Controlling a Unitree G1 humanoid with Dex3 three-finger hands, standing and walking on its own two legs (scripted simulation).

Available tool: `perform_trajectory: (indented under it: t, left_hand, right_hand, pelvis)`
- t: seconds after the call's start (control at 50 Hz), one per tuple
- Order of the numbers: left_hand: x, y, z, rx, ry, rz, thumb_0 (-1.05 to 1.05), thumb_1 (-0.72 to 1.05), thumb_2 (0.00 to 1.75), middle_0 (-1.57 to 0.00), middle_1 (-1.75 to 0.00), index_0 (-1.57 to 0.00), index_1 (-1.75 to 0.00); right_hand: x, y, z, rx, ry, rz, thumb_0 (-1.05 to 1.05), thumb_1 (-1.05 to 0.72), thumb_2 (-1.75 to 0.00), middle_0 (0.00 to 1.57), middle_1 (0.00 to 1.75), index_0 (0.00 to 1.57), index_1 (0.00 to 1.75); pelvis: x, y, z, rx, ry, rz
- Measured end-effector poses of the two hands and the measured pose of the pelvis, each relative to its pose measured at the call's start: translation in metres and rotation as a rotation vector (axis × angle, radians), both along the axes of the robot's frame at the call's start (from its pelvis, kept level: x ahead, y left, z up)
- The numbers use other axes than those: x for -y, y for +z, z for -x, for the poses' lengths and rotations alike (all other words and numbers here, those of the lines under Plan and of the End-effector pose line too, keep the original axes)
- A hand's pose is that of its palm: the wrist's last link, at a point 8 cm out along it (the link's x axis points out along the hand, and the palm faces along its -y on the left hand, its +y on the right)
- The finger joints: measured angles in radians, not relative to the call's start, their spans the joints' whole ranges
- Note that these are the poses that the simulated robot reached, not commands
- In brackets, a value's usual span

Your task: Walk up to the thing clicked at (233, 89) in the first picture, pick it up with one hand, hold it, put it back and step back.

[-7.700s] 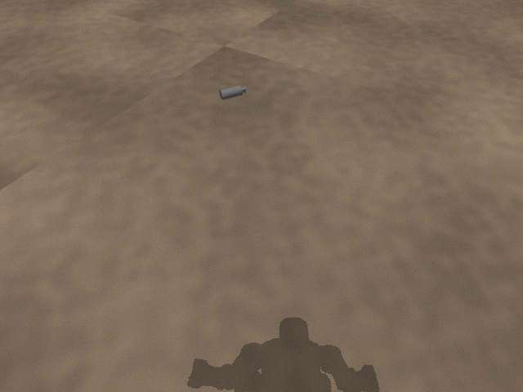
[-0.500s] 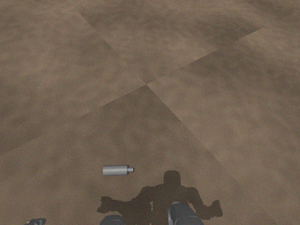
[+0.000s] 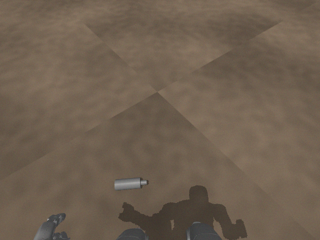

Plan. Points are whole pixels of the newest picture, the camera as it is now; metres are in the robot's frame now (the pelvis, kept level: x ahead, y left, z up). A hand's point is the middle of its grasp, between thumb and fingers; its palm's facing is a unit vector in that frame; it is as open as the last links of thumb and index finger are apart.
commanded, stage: walk up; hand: left
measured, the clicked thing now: (131, 183) +0.46 +0.19 -0.71
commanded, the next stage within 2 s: stand in 0.70 s
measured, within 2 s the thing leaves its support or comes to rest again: neither
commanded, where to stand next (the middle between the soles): +0.06 -0.01 m, yaw +1 degrees
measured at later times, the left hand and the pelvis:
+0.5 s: hand out of the picture +0.08 +0.26 -0.12, palm faces +0.02 -0.95 -0.32, open 7.4 cm; pelvis +0.01 +0.01 +0.03, yaw +1 degrees
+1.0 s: hand out of the picture +0.09 +0.25 -0.12, palm faces -0.02 -0.94 -0.34, open 7.4 cm; pelvis +0.01 +0.00 +0.04, yaw +1 degrees
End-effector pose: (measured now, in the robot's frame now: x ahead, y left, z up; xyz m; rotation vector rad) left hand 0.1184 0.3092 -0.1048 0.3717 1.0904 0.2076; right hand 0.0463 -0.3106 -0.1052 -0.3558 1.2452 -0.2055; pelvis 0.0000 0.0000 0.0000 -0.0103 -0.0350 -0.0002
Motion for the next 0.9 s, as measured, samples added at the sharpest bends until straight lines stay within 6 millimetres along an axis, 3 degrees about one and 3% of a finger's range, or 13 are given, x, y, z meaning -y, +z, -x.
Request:
perform_trajectory:
  t: [0.1, 0.24, 0.38, 0.54, 0.68, 0.9]
  left_hand:
    - [-0.016, 0.011, 0.024, -0.031, 0.028, -0.044, 0.01, 0.90, 0.90, -0.20, -0.30, -0.21, -0.30]
    - [-0.017, 0.019, 0.053, -0.079, 0.045, -0.016, 0.01, 0.90, 0.90, -0.20, -0.29, -0.20, -0.30]
    - [-0.004, 0.018, 0.053, -0.066, 0.065, 0.049, 0.01, 0.90, 0.90, -0.20, -0.29, -0.20, -0.30]
    - [0.008, 0.018, 0.042, -0.061, 0.059, 0.085, 0.01, 0.90, 0.90, -0.20, -0.30, -0.20, -0.30]
    - [0.009, 0.020, 0.038, -0.075, 0.060, 0.082, 0.01, 0.90, 0.90, -0.20, -0.30, -0.20, -0.30]
    - [0.008, 0.023, 0.038, -0.121, 0.057, 0.060, 0.01, 0.90, 0.90, -0.20, -0.29, -0.20, -0.30]
  right_hand:
    - [-0.007, 0.001, -0.004, 0.014, 0.001, -0.018, 0.01, -0.90, -0.90, 0.20, 0.30, 0.21, 0.30]
    - [-0.020, 0.006, -0.028, 0.065, 0.031, -0.042, 0.01, -0.91, -0.90, 0.20, 0.30, 0.21, 0.30]
    - [-0.030, 0.023, -0.055, 0.115, 0.072, -0.053, 0.01, -0.91, -0.90, 0.20, 0.30, 0.21, 0.30]
    - [-0.029, 0.038, -0.078, 0.156, 0.072, -0.038, 0.01, -0.91, -0.90, 0.20, 0.30, 0.21, 0.30]
    - [-0.024, 0.038, -0.074, 0.129, 0.050, -0.032, 0.01, -0.91, -0.90, 0.20, 0.30, 0.21, 0.30]
    - [-0.022, 0.029, -0.049, 0.046, 0.002, -0.043, 0.01, -0.91, -0.90, 0.20, 0.30, 0.21, 0.30]
  pelvis:
    - [-0.001, 0.006, 0.003, -0.007, -0.001, 0.011]
    - [-0.008, 0.016, 0.001, 0.008, 0.011, -0.010]
    - [-0.008, 0.027, -0.005, 0.014, 0.013, -0.003]
    - [-0.007, 0.035, -0.006, 0.014, 0.014, -0.006]
    - [-0.007, 0.038, -0.009, 0.007, 0.015, -0.007]
    - [-0.003, 0.041, -0.011, 0.002, 0.010, -0.011]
